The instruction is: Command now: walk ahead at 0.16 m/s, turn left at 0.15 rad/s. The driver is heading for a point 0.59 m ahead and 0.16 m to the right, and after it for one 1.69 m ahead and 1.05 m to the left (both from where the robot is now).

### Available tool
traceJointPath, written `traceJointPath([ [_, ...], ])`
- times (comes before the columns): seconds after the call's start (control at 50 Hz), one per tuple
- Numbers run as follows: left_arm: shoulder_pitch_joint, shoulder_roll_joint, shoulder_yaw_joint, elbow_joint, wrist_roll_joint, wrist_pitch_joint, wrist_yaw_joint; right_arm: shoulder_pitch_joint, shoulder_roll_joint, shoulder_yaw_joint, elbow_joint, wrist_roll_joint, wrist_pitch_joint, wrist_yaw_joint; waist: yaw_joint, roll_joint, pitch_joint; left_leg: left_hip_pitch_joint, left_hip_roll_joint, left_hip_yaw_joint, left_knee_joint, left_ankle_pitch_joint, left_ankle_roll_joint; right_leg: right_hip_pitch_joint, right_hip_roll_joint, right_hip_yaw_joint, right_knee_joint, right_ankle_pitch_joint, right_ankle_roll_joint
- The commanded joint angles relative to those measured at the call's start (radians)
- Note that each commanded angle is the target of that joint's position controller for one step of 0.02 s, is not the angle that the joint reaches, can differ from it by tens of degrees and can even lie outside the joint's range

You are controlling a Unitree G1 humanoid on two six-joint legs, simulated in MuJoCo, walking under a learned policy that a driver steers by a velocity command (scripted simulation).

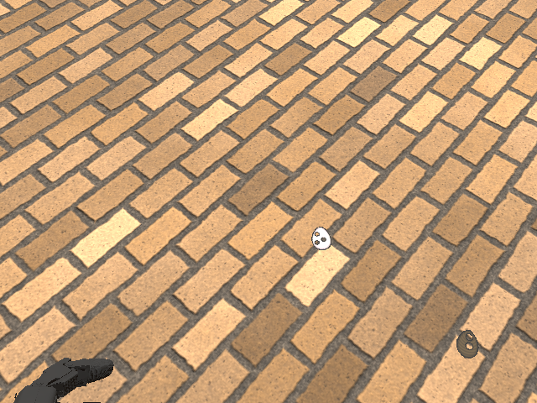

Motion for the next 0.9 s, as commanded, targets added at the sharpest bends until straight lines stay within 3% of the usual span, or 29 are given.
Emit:
traceJointPath([
  [0.02, 0.211, 0.058, 0.022, 0.029, -0.003, 0.019, 0.007, 0.009, -0.089, -0.016, -0.025, -0.009, -0.005, -0.028, 0.055, 0.008, -0.294, 0.124, 0.288, -0.128, -0.067, 0.746, 0.097, 0.132, -0.016, -0.073, -0.118, 0.165, 0.015],
  [0.04, 0.2, 0.047, 0.018, 0.036, -0.007, 0.022, 0.003, 0.0, -0.065, -0.006, -0.012, -0.013, 0.001, -0.031, 0.049, 0.025, -0.299, 0.128, 0.272, -0.084, -0.071, 0.7, 0.064, 0.157, -0.021, -0.075, -0.191, 0.234, 0.012],
  [0.08, 0.144, 0.049, 0.019, 0.028, -0.02, 0.023, -0.005, -0.007, -0.064, -0.002, 0.008, -0.026, 0.006, -0.035, 0.018, 0.062, -0.266, 0.128, 0.272, -0.034, -0.093, 0.611, 0.029, 0.188, -0.018, -0.075, -0.3, 0.338, -0.001],
  [0.16, 0.059, 0.112, 0.043, -0.024, -0.037, 0.028, -0.023, -0.002, -0.113, -0.021, 0.031, -0.037, 0.027, -0.044, -0.029, 0.096, -0.182, 0.253, 0.366, -0.07, -0.109, 0.485, 0.062, 0.057, -0.02, -0.066, -0.362, 0.249, -0.015],
  [0.22, 0.053, 0.106, 0.048, -0.052, -0.03, 0.041, -0.046, 0.001, -0.109, -0.026, 0.031, -0.027, 0.052, -0.051, -0.035, 0.082, -0.148, 0.339, 0.443, -0.11, -0.083, 0.439, 0.105, -0.032, -0.033, -0.079, -0.351, 0.113, -0.024],
  [0.26, 0.062, 0.09, 0.046, -0.064, -0.028, 0.047, -0.061, -0.006, -0.112, -0.031, 0.023, -0.018, 0.063, -0.057, -0.032, 0.081, -0.144, 0.371, 0.468, -0.106, -0.062, 0.48, 0.105, -0.037, -0.031, -0.103, -0.365, 0.063, -0.033],
  [0.32, 0.095, 0.074, 0.047, -0.07, -0.038, 0.049, -0.079, -0.025, -0.129, -0.042, 0.011, -0.005, 0.074, -0.06, -0.017, 0.086, -0.164, 0.391, 0.464, -0.051, 0.0, 0.594, 0.069, 0.044, 0.003, -0.158, -0.466, 0.039, -0.06],
  [0.36, 0.18, 0.082, 0.061, -0.049, -0.038, 0.046, -0.08, -0.055, -0.132, -0.046, 0.002, 0.011, 0.071, -0.063, 0.033, 0.076, -0.209, 0.354, 0.415, 0.031, 0.125, 0.662, 0.014, 0.214, 0.065, -0.208, -0.637, 0.14, -0.098],
  [0.38, 0.268, 0.118, 0.08, -0.03, -0.029, 0.041, -0.068, -0.049, -0.123, -0.045, 0.005, 0.016, 0.059, -0.063, 0.082, 0.039, -0.244, 0.262, 0.353, 0.091, 0.278, 0.628, -0.048, 0.382, 0.086, -0.171, -0.756, 0.328, -0.141],
  [0.4, 0.336, 0.235, 0.116, -0.038, -0.024, 0.041, -0.045, -0.055, -0.106, -0.04, -0.024, -0.018, 0.04, -0.057, 0.099, -0.14, -0.285, -0.013, 0.243, 0.146, 0.545, 0.201, -0.145, 0.616, -0.088, 0.128, -0.785, 0.801, -0.237],
  [0.42, 0.352, 0.313, 0.127, -0.05, 0.002, 0.039, -0.044, -0.07, -0.057, -0.023, -0.07, -0.063, 0.02, -0.037, 0.063, -0.337, -0.408, -0.334, 0.059, 0.044, 0.76, -0.54, -0.19, 0.84, -0.289, 0.516, -0.781, 0.921, -0.46],
  [0.44, 0.362, 0.214, 0.11, -0.055, -0.014, 0.037, -0.048, -0.072, -0.102, -0.031, -0.051, -0.034, -0.002, -0.012, 0.109, -0.155, -0.457, -0.388, 0.134, -0.103, 0.809, -0.506, -0.176, 0.88, -0.258, 0.489, -0.823, 0.5, -0.458],
  [0.46, 0.337, 0.182, 0.103, -0.049, -0.041, 0.036, -0.048, -0.105, -0.108, -0.034, -0.058, -0.001, -0.019, 0.007, 0.096, -0.097, -0.35, -0.455, 0.169, -0.091, 0.756, -0.396, -0.159, 0.824, -0.2, 0.437, -0.882, 0.076, -0.405],
  [0.48, 0.304, 0.181, 0.103, -0.056, -0.054, 0.039, -0.046, -0.138, -0.102, -0.036, -0.054, 0.008, -0.029, 0.012, 0.086, -0.032, -0.261, -0.47, 0.194, -0.069, 0.669, -0.336, -0.155, 0.738, -0.169, 0.421, -0.942, -0.162, -0.372],
  [0.5, 0.269, 0.175, 0.096, -0.065, -0.053, 0.04, -0.041, -0.166, -0.115, -0.043, -0.055, 0.002, -0.035, 0.011, 0.074, -0.04, -0.179, -0.449, 0.205, -0.064, 0.574, -0.284, -0.16, 0.647, -0.149, 0.411, -0.978, -0.202, -0.358],
  [0.52, 0.247, 0.167, 0.087, -0.072, -0.039, 0.038, -0.032, -0.158, -0.109, -0.045, -0.048, 0.002, -0.041, 0.013, 0.053, -0.068, -0.15, -0.398, 0.206, -0.048, 0.521, -0.23, -0.17, 0.586, -0.118, 0.369, -0.997, -0.179, -0.347],
  [0.56, 0.255, 0.141, 0.076, -0.066, -0.017, 0.025, -0.02, -0.125, -0.088, -0.04, -0.013, -0.002, -0.056, 0.012, 0.055, -0.101, -0.156, -0.355, 0.206, -0.005, 0.425, -0.114, -0.192, 0.578, -0.093, 0.279, -1.003, -0.047, -0.335],
  [0.58, 0.271, 0.129, 0.07, -0.053, -0.015, 0.018, -0.018, -0.121, -0.073, -0.032, 0.0, -0.005, -0.061, 0.01, 0.067, -0.114, -0.163, -0.336, 0.215, 0.01, 0.366, -0.057, -0.201, 0.581, -0.083, 0.233, -1.003, 0.009, -0.322],
  [0.62, 0.303, 0.149, 0.071, -0.035, -0.018, 0.007, -0.021, -0.162, -0.051, -0.017, -0.005, 0.0, -0.063, 0.007, 0.102, -0.143, -0.141, -0.322, 0.229, 0.028, 0.28, 0.025, -0.21, 0.568, -0.084, 0.184, -1.015, 0.026, -0.303],
  [0.64, 0.359, 0.182, 0.078, 0.006, 0.021, 0.017, -0.048, -0.125, -0.033, 0.0, 0.018, -0.094, -0.014, 0.029, 0.102, -0.153, -0.131, -0.296, 0.226, 0.087, 0.285, 0.002, -0.218, 0.553, -0.04, 0.151, -1.049, 0.004, -0.273],
  [0.68, 0.371, 0.16, 0.073, 0.009, 0.025, 0.014, -0.067, -0.168, -0.065, -0.008, 0.001, -0.061, 0.013, 0.044, 0.126, -0.158, -0.076, -0.324, 0.244, 0.092, 0.261, 0.022, -0.213, 0.553, -0.068, 0.139, -1.09, -0.031, -0.269],
  [0.72, 0.386, 0.159, 0.073, 0.023, 0.028, 0.005, -0.065, -0.214, -0.086, -0.012, -0.019, -0.041, 0.012, 0.057, 0.139, -0.136, -0.032, -0.385, 0.251, 0.072, 0.249, 0.043, -0.193, 0.601, -0.117, 0.126, -1.122, -0.044, -0.269],
  [0.78, 0.398, 0.175, 0.078, 0.055, 0.036, -0.01, -0.043, -0.243, -0.093, -0.015, -0.045, -0.037, 0.001, 0.074, 0.134, -0.087, 0.015, -0.478, 0.236, 0.015, 0.248, 0.026, -0.144, 0.712, -0.181, 0.066, -1.14, -0.001, -0.259],
  [0.82, 0.38, 0.169, 0.077, 0.073, 0.041, -0.018, -0.035, -0.24, -0.093, -0.012, -0.056, -0.037, -0.002, 0.084, 0.114, -0.081, 0.026, -0.488, 0.244, 0.036, 0.243, 0.002, -0.103, 0.766, -0.196, 0.004, -1.137, 0.1, -0.244],
  [0.86, 0.359, 0.165, 0.073, 0.092, 0.047, -0.021, -0.034, -0.218, -0.081, -0.003, -0.067, -0.036, 0.003, 0.084, 0.089, -0.083, 0.009, -0.411, 0.223, 0.105, 0.23, -0.071, -0.05, 0.781, -0.194, -0.081, -1.089, 0.398, -0.228],
  [0.9, 0.334, 0.184, 0.071, 0.102, 0.042, -0.021, -0.032, -0.076, -0.084, -0.008, -0.041, -0.032, 0.009, 0.063, 0.015, -0.104, -0.112, -0.126, 0.113, 0.214, 0.241, -0.169, 0.015, 0.744, -0.166, -0.201, -0.856, 1.125, -0.201],
])
Keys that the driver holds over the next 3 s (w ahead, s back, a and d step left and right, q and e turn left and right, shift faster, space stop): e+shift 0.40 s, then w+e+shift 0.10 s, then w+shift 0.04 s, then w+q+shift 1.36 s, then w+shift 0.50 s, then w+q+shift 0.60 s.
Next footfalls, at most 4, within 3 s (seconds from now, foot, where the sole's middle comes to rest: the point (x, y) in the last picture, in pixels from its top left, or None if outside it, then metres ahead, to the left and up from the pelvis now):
0.38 right None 0.17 -0.20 -0.77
0.92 left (313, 323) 0.58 -0.11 -0.77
1.36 right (360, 177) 1.04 -0.29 -0.77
1.82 left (248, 101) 1.37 0.05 -0.77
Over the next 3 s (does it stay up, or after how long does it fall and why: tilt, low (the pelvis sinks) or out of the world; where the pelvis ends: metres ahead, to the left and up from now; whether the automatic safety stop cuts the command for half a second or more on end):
stays up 2.00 0.75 0.00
